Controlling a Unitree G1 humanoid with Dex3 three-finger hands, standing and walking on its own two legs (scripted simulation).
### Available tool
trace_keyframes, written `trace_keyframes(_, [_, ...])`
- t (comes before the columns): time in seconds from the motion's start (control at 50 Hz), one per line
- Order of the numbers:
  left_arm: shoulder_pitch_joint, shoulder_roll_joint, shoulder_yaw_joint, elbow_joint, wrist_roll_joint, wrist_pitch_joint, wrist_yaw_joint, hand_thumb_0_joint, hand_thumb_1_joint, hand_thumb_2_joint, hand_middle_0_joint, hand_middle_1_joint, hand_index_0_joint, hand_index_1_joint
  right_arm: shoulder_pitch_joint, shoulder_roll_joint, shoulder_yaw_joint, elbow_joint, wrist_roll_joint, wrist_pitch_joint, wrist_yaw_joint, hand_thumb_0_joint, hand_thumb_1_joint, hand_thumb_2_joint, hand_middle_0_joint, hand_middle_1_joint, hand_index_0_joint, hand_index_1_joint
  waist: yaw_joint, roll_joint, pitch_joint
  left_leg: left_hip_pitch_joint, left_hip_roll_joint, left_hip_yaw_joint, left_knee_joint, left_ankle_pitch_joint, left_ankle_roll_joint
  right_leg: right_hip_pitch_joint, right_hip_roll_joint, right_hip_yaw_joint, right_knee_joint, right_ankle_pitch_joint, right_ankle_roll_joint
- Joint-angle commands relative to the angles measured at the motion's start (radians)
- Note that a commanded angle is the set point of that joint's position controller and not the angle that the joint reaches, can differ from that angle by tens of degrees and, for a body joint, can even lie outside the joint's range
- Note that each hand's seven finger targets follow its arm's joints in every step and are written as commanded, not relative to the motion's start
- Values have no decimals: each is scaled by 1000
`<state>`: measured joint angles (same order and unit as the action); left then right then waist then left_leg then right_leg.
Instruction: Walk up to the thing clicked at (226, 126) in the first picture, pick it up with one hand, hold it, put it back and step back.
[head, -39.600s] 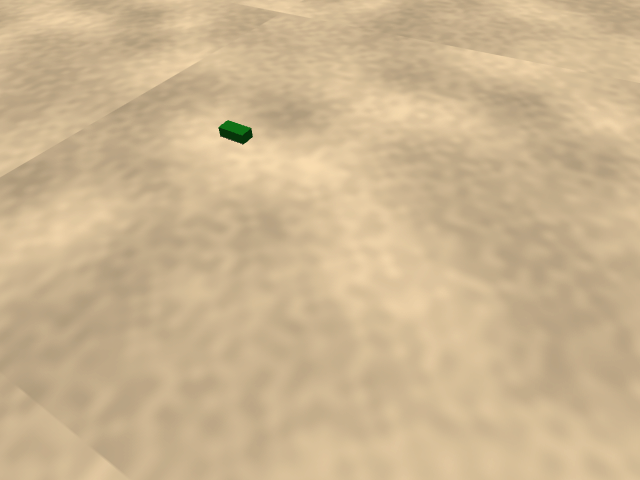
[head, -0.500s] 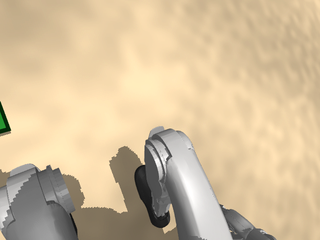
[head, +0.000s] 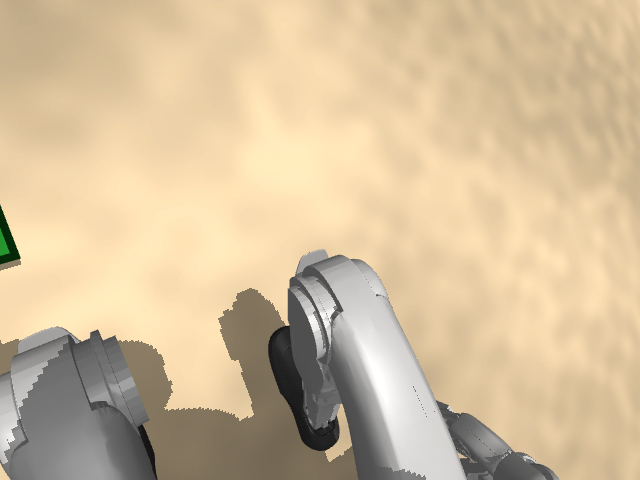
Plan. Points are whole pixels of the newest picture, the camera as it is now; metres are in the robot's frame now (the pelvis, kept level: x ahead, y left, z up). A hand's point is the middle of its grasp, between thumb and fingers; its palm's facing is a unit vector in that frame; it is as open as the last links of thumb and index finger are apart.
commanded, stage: withdraw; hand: left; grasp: from above
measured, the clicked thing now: out of the picture +0.42 +0.34 -0.27
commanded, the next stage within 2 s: home in 1.04 s
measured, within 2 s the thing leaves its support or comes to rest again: neither
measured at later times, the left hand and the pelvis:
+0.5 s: hand out of the picture +0.44 +0.36 -0.14, palm faces -0.32 -0.09 -0.94, open 14.1 cm; pelvis +0.00 +0.00 +0.02, yaw +3 degrees
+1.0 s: hand out of the picture +0.40 +0.34 -0.12, palm faces -0.50 -0.12 -0.86, open 13.9 cm; pelvis -0.02 -0.01 +0.04, yaw +6 degrees
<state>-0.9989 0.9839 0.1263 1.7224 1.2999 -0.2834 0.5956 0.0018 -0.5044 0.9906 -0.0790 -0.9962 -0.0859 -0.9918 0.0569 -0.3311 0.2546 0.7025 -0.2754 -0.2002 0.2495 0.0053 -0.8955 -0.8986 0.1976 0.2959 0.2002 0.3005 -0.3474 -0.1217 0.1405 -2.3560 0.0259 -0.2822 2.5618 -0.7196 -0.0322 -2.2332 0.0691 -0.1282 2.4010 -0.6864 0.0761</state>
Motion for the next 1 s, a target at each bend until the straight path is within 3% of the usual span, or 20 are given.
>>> trace_keyframes(0.0, [-249, 195, -17, -113, -3, -17, 47, 0, -495, 970, -58, -1011, -67, -1001, 165, -306, -85, -1, -2, 5, -14, 0, -883, -895, 201, 301, 201, 301, -33, 487, -647, 491, 22, 133, -263, 207, 35, 342, 34, -140, -205, 265, -90])
trace_keyframes(0.08, [-215, 205, -6, -71, 10, -7, 67, 0, -482, 956, -64, -1028, -87, -1002, 171, -312, -84, 0, -6, 7, -19, 0, -895, -896, 201, 300, 201, 300, -28, 490, -655, 499, 26, 134, -258, 235, 34, 353, 37, -135, -200, 289, -89])
trace_keyframes(0.14, [-237, 225, 20, -134, 6, 10, 93, 0, -479, 957, -63, -1029, -86, -1003, 171, -303, -82, -2, -6, 10, -19, 0, -893, -895, 201, 300, 201, 300, -5, 524, -699, 505, 26, 143, -262, 247, 35, 369, 40, -126, -205, 307, -89])
trace_keyframes(0.16, [-247, 218, 21, -132, 5, 23, 100, 0, -481, 955, -63, -1024, -85, -999, 180, -304, -88, 4, -9, 5, -15, 0, -893, -895, 201, 300, 201, 300, -13, 519, -691, 504, 26, 147, -255, 244, 35, 354, 38, -129, -203, 306, -87])
trace_keyframes(0.18, [-275, 244, 54, -215, -1, 33, 112, 0, -478, 955, -63, -1022, -86, -997, 183, -307, -95, 6, -6, 6, -14, 0, -893, -895, 201, 300, 201, 300, 8, 563, -747, 538, 24, 148, -273, 267, 29, 362, 37, -132, -200, 317, -92])
trace_keyframes(0.24, [-285, 226, 61, -277, -16, 78, 109, 0, -503, 965, -63, -1011, -78, -994, 181, -299, -124, 8, 7, -6, 2, 0, -898, -898, 201, 300, 201, 300, 18, 609, -761, 561, 26, 152, -274, 255, 24, 311, 32, -130, -186, 304, -97])
trace_keyframes(0.28, [-252, 249, 106, -406, -38, 105, 94, 0, -511, 972, -66, -1013, -77, -999, 183, -294, -152, -2, 29, -2, 6, 0, -899, -899, 201, 300, 201, 300, 70, 682, -849, 599, 17, 169, -301, 274, 19, 327, 22, -115, -193, 311, -104])
trace_keyframes(0.32, [-197, 208, 110, -473, -58, 139, 55, 0, -517, 976, -68, -998, -75, -990, 184, -278, -189, -3, 52, 13, 10, 0, -899, -900, 200, 300, 200, 300, 102, 693, -893, 617, 13, 180, -329, 278, 15, 305, 14, -102, -192, 307, -110])
trace_keyframes(0.34, [-183, 156, 72, -474, -67, 155, 24, 0, -517, 980, -68, -1002, -74, -994, 184, -266, -204, 3, 68, 23, 14, 0, -898, -900, 200, 300, 200, 300, 100, 684, -885, 610, 14, 185, -336, 265, 17, 293, 16, -90, -204, 295, -112])
trace_keyframes(0.38, [-215, 105, 46, -543, -97, 177, -37, 0, -518, 984, -66, -999, -70, -993, 205, -259, -238, 14, 101, 43, 10, 0, -897, -900, 200, 300, 200, 300, 103, 645, -923, 599, 7, 191, -359, 242, 27, 287, 12, -76, -235, 276, -112])
trace_keyframes(0.42, [-183, 2, -21, -514, -125, 203, -110, 0, -513, 985, -66, -1007, -72, -1000, 229, -240, -257, 23, 122, 62, 8, 0, -897, -900, 200, 300, 200, 300, 94, 562, -853, 544, 2, 197, -382, 199, 39, 277, 10, -63, -274, 239, -110])
trace_keyframes(0.44, [-191, -14, -36, -512, -132, 212, -148, 0, -517, 990, -69, -1009, -73, -1004, 250, -241, -266, 23, 131, 74, 2, 0, -898, -900, 200, 300, 200, 300, 84, 497, -835, 532, 0, 194, -395, 180, 46, 289, 9, -58, -303, 223, -108])
trace_keyframes(0.5, [-207, -26, -65, -563, -157, 212, -254, 0, -521, 1000, -69, -1022, -72, -1019, 277, -229, -287, 22, 156, 111, -16, 0, -900, -901, 200, 300, 200, 300, 105, 445, -858, 552, -9, 196, -436, 176, 48, 344, 0, -36, -338, 207, -111])
trace_keyframes(0.54, [-238, -73, -98, -591, -170, 205, -313, 0, -513, 1000, -77, -1018, -78, -1017, 287, -219, -291, 15, 169, 131, -32, 0, -899, -901, 200, 300, 200, 300, 90, 417, -847, 573, -11, 194, -453, 191, 49, 349, -6, -37, -355, 224, -110])
trace_keyframes(0.6, [-231, -80, -114, -548, -173, 179, -392, 0, -505, 999, -78, -1016, -80, -1014, 298, -209, -287, -8, 188, 161, -62, 0, -899, -901, 200, 300, 200, 300, 80, 310, -797, 507, -21, 203, -461, 176, 62, 378, -15, -22, -390, 207, -106])
trace_keyframes(0.68, [-210, -30, -104, -519, -165, 130, -437, 0, -497, 999, -80, -1018, -83, -1015, 275, -192, -264, -38, 187, 186, -106, 0, -894, -898, 200, 300, 200, 300, 108, 254, -739, 461, -28, 229, -470, 146, 68, 412, -21, 1, -428, 153, -106])
trace_keyframes(0.74, [-202, -11, -93, -479, -153, 87, -424, 0, -501, 999, -78, -1014, -81, -1011, 264, -184, -244, -44, 181, 194, -126, 0, -893, -898, 200, 300, 200, 300, 117, 247, -736, 463, -28, 233, -471, 146, 67, 418, -20, 8, -429, 142, -106])
trace_keyframes(0.8, [-240, 11, -88, -458, -122, 41, -383, 0, -504, 997, -79, -1009, -82, -1006, 264, -187, -224, -40, 168, 197, -137, 0, -894, -897, 200, 300, 200, 300, 102, 284, -741, 470, -25, 234, -458, 166, 66, 406, -20, 3, -408, 173, -104])
trace_keyframes(0.88, [-319, 43, -68, -428, -71, -3, -299, 0, -491, 983, -81, -1005, -89, -996, 267, -202, -208, -31, 142, 195, -141, 0, -892, -895, 200, 300, 200, 300, 76, 346, -753, 505, -22, 223, -437, 165, 57, 345, -19, -16, -371, 168, -107])
trace_keyframes(0.98, [-353, 123, -12, -358, -15, -25, -184, 0, -487, 974, -72, -1011, -86, -995, 258, -215, -201, -28, 109, 185, -142, 0, -889, -893, 200, 300, 200, 300, 85, 446, -790, 559, -21, 212, -421, 125, 41, 286, -17, -26, -324, 106, -117])
